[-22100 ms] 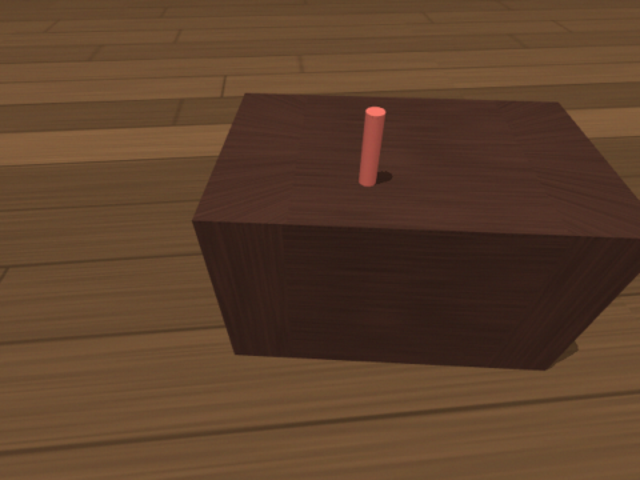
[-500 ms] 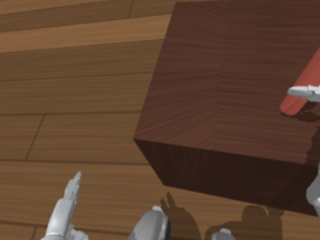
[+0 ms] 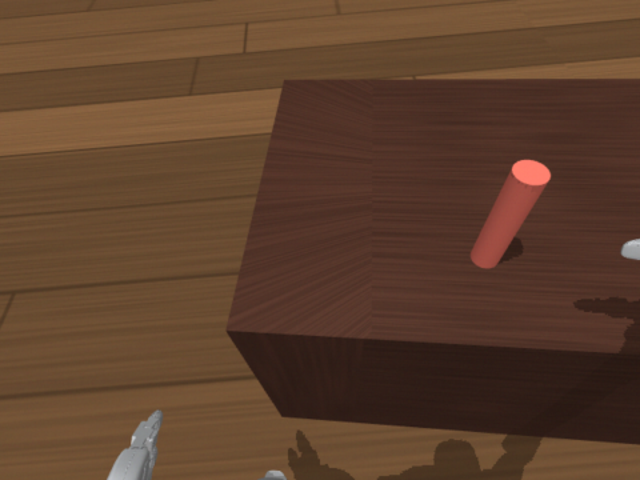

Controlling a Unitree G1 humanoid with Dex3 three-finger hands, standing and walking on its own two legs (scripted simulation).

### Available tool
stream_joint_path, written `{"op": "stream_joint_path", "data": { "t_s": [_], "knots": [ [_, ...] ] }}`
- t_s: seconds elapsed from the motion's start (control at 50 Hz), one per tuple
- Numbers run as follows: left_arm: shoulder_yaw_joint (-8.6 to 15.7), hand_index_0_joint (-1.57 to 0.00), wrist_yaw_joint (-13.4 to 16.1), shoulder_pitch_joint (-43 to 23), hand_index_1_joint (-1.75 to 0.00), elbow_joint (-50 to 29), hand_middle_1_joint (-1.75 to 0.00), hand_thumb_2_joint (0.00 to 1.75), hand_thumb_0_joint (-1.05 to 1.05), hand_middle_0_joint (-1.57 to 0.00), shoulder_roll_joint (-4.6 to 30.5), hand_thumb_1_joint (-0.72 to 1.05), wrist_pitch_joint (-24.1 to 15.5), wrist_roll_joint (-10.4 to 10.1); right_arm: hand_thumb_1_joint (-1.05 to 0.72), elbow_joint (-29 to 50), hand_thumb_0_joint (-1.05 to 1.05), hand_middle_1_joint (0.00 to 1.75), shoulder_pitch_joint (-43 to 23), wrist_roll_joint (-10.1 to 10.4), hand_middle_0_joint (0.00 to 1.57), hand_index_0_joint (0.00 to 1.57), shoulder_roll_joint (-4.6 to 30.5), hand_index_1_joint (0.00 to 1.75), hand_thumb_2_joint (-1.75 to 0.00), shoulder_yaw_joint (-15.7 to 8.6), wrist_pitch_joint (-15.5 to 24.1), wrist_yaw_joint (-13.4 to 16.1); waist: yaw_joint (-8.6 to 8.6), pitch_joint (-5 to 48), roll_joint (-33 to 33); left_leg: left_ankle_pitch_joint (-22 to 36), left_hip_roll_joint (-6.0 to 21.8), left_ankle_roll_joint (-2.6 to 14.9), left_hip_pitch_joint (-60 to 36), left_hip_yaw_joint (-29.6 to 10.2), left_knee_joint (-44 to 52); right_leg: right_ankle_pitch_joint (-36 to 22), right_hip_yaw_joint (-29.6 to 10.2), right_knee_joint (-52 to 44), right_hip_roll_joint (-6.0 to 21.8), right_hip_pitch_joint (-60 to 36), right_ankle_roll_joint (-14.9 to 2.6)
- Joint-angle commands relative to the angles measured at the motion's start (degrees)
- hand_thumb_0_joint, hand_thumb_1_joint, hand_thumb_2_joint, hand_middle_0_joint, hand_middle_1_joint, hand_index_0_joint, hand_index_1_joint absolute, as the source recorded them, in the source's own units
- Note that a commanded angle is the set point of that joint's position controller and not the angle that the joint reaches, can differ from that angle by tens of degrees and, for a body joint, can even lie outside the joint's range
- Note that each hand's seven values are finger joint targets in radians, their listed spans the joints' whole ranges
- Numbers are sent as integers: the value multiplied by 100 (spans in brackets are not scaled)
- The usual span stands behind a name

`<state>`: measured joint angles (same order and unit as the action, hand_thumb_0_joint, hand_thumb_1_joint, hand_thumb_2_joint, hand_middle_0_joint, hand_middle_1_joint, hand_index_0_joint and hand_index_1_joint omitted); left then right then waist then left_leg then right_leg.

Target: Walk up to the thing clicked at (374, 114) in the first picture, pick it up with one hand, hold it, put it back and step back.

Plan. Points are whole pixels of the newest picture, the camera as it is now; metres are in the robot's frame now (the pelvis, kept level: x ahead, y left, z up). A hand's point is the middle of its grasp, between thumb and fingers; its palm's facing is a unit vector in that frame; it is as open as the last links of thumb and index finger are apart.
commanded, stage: sink last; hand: right
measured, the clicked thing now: (504, 220) +0.50 -0.21 +0.01
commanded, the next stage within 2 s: home in 0.98 s
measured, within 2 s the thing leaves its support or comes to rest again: neither
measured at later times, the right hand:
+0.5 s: hand out of the picture +0.24 -0.27 +0.08, palm faces +0.36 +0.85 -0.38, open 17.3 cm
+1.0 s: hand out of the picture +0.15 -0.24 +0.06, palm faces +0.35 +0.86 -0.38, open 17.4 cm
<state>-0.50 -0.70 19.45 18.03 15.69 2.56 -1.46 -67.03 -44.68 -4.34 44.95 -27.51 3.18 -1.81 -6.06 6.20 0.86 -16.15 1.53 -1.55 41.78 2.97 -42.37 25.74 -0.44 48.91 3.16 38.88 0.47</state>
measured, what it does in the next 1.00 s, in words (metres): stands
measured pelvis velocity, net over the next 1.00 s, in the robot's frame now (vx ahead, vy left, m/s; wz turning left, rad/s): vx -0.02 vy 0.03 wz -0.04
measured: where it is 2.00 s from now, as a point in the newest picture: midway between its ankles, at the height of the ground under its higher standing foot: outside the picture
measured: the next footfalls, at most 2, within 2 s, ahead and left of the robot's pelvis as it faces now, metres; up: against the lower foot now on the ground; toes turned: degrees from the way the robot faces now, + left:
none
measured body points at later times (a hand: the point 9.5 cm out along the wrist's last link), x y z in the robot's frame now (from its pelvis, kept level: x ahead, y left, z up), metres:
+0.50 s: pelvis +0.02 +0.01 +0.02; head +0.03 +0.03 +0.47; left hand +0.18 +0.27 -0.05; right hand +0.22 -0.31 +0.11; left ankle +0.04 +0.15 -0.70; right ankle -0.03 -0.12 -0.70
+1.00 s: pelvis -0.02 +0.03 +0.03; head -0.01 +0.05 +0.48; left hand +0.14 +0.29 -0.05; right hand +0.13 -0.28 +0.08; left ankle +0.04 +0.15 -0.70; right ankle -0.03 -0.12 -0.70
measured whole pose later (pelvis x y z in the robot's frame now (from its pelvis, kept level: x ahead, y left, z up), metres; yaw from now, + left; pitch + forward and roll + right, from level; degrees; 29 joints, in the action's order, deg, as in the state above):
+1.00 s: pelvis -0.02 +0.03 +0.03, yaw -2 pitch +0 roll +0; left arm 6.6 6.1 19.0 27.6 13.1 -4.4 -1.1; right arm 1.6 26.8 2.9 16.8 -14.4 5.0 2.7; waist 2.1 0.1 1.7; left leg -13.9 2.5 0.2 20.8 4.1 -34.8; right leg 19.0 -1.2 34.7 2.0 15.6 2.1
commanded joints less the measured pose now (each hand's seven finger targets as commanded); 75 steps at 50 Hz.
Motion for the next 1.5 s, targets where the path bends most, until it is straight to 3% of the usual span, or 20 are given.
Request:
{"op": "stream_joint_path", "data": {
  "t_s": [0.0, 0.12, 0.18, 0.22, 0.28, 0.38, 0.5, 0.58, 0.62, 0.68, 0.76, 0.84, 0.92, 0.96, 1.06, 1.08, 1.24, 1.32, 1.4, 1.48],
  "knots": [
    [656, -4, 180, -532, -5, -1084, -4, 7, 0, -6, 1058, -56, -355, -116, 51, 1242, 0, 5, -1136, 135, 6, 6, 1350, 5, -5, 85, 278, 298, 218, 2628, 532, 1884, -222, 329, -2186, 131, 307, -2985, 112, -821, -207, -1428, 108],
    [386, -5, 165, 271, -5, -404, -4, 7, 0, -6, 560, -55, -259, -201, 51, 3231, 0, 5, 525, 483, 6, 5, 347, 5, -5, 560, 126, 318, 505, 1965, 1038, 1991, -209, 391, -2206, 176, 455, -3617, 152, -1104, -210, -1854, 169],
    [717, -5, 177, 276, -5, 103, -4, 6, 0, -6, 722, -55, -180, -253, 50, 4173, 0, 5, 2109, 662, 6, 5, 231, 5, -5, 410, -91, 348, 615, 1185, 970, 1727, -220, 385, -2121, 229, 622, -3326, 166, -1338, -196, -1724, 157],
    [708, -6, 172, -22, -5, 86, -5, 6, 0, -6, 577, -54, -164, -265, 49, 5892, 0, 5, 1935, 779, 6, 5, 43, 5, -5, 496, -58, 359, 626, 1225, 1167, 1623, -195, 369, -2210, 205, 715, -3142, 181, -1453, -179, -1973, 144],
    [958, -6, 309, -291, -5, -38, -5, 6, 0, -6, 836, -54, -192, -241, 47, 6966, 0, 5, 3144, 857, 6, 6, -119, 5, -6, 305, -108, 488, 695, 1018, 716, 1454, -166, 313, -2468, 217, 858, -2536, 192, -1620, -217, -1983, 62],
    [1160, -6, 605, -586, -4, -673, -4, 5, 0, -6, 935, -53, -325, -172, 51, 8100, 0, 5, 4623, 881, 6, 5, -878, 5, -5, 527, -16, 660, 702, 1099, 103, 1664, -119, 235, -2855, 228, 853, -2666, 167, -1636, -228, -2276, 19],
    [721, -6, 638, -7, -4, -310, -5, 5, 0, -5, 177, -51, -456, -137, 54, 8561, 0, 6, 6485, 882, 5, 5, -1847, 6, -6, 1015, 42, 582, 813, 85, 56, 1380, -61, 174, -2744, 231, 1018, -2273, 264, -1783, -320, -1970, -39],
    [671, -6, 540, 9, -5, -330, -5, 4, 0, -5, 24, -50, -515, -126, 55, 9132, 0, 6, 7008, 895, 5, 5, -1916, 6, -5, 961, 147, 471, 851, -238, 167, 862, -33, 119, -2598, 216, 1195, -1630, 335, -1917, -386, -1795, -111],
    [979, -6, 562, 16, -5, -519, -6, 4, 0, -5, 384, -50, -597, -103, 55, 9021, 0, 6, 7385, 901, 5, 5, -1954, 6, -5, 937, 139, 447, 740, -174, 78, 920, -31, 107, -2562, 223, 1187, -1654, 336, -1897, -392, -1883, -134],
    [1183, -6, 649, -151, -5, -618, -5, 4, 0, -6, 561, -51, -691, -66, 52, 9083, 0, 6, 6815, 864, 5, 5, -1853, 6, -5, 868, 211, 492, 577, -219, -68, 569, 12, 70, -2419, 154, 1314, -1245, 296, -1934, -393, -1986, -181],
    [1396, -6, 727, -332, -5, -670, -5, 3, 0, -6, 731, -50, -861, -27, 52, 8570, 0, 6, 6939, 810, 5, 5, -1909, 6, -6, 815, 257, 532, 673, -249, -290, 160, 25, 68, -2482, 175, 1368, -925, 227, -1992, -369, -1965, -175],
    [818, -6, 676, -192, -4, -88, -5, 4, 0, -5, 55, -50, -913, 3, 54, 8318, 0, 6, 6955, 769, 5, 5, -1911, 6, -6, 842, 414, 533, 881, -551, -66, -191, 130, 67, -2510, 32, 1574, -751, 309, -2037, -441, -1790, -147],
    [872, -5, 685, -598, -4, -16, -4, 5, 0, -5, 260, -50, -1075, 41, 54, 8034, 0, 6, 6718, 745, 5, 5, -1714, 6, -6, 624, 600, 557, 871, -394, -15, -361, 123, 67, -2668, 7, 1640, -588, 279, -2158, -423, -1761, -135],
    [612, -5, 664, -692, -5, 139, -5, 5, 0, -5, 45, -50, -1139, 56, 54, 7983, 0, 6, 6796, 728, 5, 5, -1843, 6, -6, 770, 700, 560, 907, -411, 117, -252, 95, 76, -2785, 47, 1627, -642, 280, -2223, -414, -1722, -124],
    [840, -5, 698, -665, -5, -35, -5, 8, 0, -5, 420, -46, -1316, 86, 48, 8057, 0, 6, 6809, 710, 5, 5, -1887, 6, -7, 866, 892, 579, 821, -189, 116, 41, -5, 115, -2985, 195, 1657, -861, 241, -2393, -373, -2055, -104],
    [957, -13, 709, -693, -13, -170, -13, 16, 0, -13, 543, -38, -1354, 81, 53, 8057, 0, 6, 6785, 712, 6, 6, -1960, 6, -7, 956, 921, 574, 757, -250, 10, -44, -26, 114, -2934, 225, 1678, -786, 221, -2439, -364, -2077, -105],
    [88, -16, 498, -945, -24, 736, -23, 69, 0, -16, -373, 26, -1388, 70, 54, 7159, 0, 6, 6805, 637, 6, 6, -2534, 6, -6, 1737, 1010, 412, 800, -955, 177, -265, -31, 141, -2777, 220, 1890, -572, 273, -2679, -372, -1934, -117],
    [662, -17, 562, -1012, -25, 787, -25, 75, 0, -17, 450, 58, -1452, 122, 55, 6256, 0, 5, 6821, 569, 5, 5, -2546, 5, -6, 1938, 901, 389, 525, -595, -298, 250, -63, 99, -2825, 258, 1834, -966, 235, -2609, -343, -2208, -140],
    [559, -20, 579, -1160, -29, 870, -29, 90, 0, -20, 265, 89, -1434, 108, 56, 5717, 0, 5, 6032, 480, 5, 5, -2604, 5, -5, 2148, 862, 430, 499, -145, -299, 594, -38, 104, -2991, 210, 1777, -1304, 197, -2538, -339, -2429, -115],
    [258, -20, 608, -1433, -30, 915, -30, 90, 0, -20, -55, 90, -1433, 102, 59, 4995, 0, 5, 5456, 451, 5, 5, -2676, 5, -3, 2352, 765, 478, 546, 19, -85, 755, 33, 92, -3204, 99, 1791, -1389, 255, -2484, -392, -2371, -106]
  ]
}}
